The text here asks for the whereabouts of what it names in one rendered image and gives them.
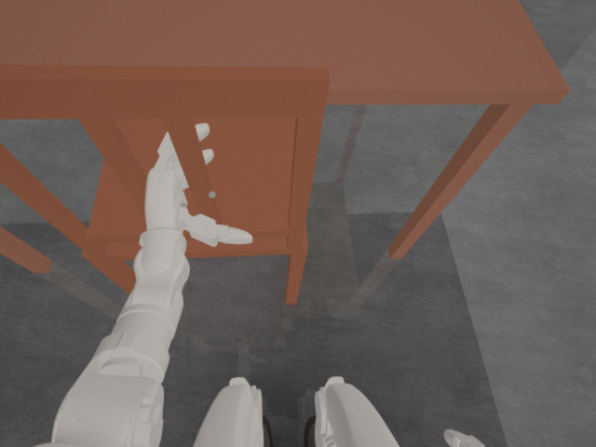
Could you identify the chair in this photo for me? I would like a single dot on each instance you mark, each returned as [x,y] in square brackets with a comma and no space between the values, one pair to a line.
[265,125]

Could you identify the left robot hand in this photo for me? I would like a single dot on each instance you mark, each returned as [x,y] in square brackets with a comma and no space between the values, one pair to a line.
[164,195]

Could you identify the robot left thigh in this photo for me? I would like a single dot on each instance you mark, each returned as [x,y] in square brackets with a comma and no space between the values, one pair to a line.
[235,414]

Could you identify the table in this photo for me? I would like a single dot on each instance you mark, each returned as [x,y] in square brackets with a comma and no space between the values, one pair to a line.
[377,52]

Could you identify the robot left upper arm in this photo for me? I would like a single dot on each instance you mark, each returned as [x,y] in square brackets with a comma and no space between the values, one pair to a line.
[111,411]

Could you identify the left robot forearm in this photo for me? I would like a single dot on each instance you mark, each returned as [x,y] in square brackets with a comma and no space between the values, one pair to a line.
[140,340]

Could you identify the right robot shin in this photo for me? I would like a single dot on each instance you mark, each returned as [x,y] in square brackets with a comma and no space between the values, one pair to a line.
[319,439]

